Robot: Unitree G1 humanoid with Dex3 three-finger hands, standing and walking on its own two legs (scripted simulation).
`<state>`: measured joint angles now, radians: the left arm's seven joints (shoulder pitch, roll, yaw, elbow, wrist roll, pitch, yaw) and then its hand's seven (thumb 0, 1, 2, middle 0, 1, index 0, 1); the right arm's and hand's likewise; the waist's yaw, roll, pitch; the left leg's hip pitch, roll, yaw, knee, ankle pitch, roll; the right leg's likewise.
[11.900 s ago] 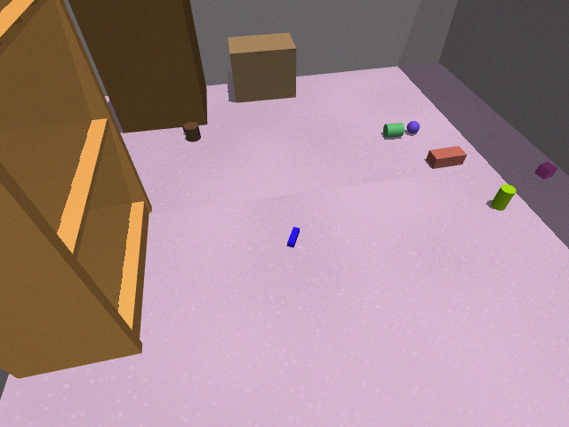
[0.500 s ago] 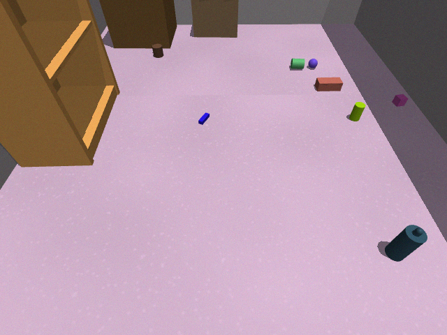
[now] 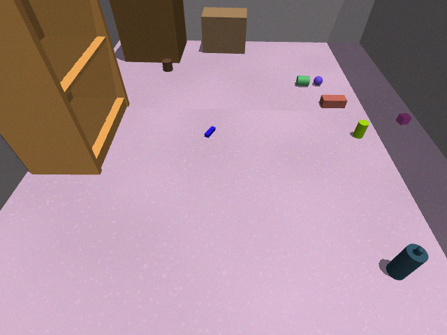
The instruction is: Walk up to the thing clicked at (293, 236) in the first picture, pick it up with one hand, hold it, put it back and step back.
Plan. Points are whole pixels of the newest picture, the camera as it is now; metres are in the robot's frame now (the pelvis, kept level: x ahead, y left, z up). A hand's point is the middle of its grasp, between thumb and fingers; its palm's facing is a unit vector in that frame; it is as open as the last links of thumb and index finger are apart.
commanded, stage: walk up
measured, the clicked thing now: (210, 131) +1.56 +0.14 -0.76
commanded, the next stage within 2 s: stand in 0.14 s
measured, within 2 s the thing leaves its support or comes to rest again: neither
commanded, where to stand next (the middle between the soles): +0.05 -0.04 m, yaw -3 degrees
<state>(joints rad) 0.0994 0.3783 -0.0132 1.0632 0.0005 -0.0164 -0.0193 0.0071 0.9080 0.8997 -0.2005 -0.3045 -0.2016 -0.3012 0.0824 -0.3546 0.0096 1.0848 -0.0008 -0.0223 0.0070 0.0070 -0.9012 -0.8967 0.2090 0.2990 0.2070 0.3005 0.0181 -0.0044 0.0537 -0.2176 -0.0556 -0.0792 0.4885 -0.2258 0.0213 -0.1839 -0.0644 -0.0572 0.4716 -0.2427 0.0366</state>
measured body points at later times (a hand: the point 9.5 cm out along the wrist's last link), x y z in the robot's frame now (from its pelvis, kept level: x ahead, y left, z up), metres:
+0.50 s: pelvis +0.00 -0.02 +0.01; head +0.01 -0.01 +0.46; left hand +0.08 +0.29 -0.13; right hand +0.08 -0.32 -0.12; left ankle +0.02 +0.11 -0.74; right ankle +0.01 -0.14 -0.74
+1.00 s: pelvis +0.01 -0.03 +0.01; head +0.03 -0.03 +0.46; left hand +0.11 +0.27 -0.12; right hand +0.08 -0.33 -0.13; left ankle +0.02 +0.11 -0.74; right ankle +0.01 -0.14 -0.74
